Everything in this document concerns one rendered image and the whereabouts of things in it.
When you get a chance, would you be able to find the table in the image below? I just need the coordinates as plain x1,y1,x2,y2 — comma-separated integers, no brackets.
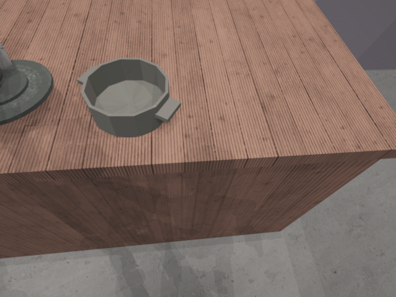
0,0,396,259

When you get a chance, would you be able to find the lid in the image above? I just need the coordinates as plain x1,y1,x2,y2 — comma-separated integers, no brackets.
0,59,54,126

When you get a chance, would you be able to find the pot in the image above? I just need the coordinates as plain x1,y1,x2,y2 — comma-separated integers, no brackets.
77,58,181,137

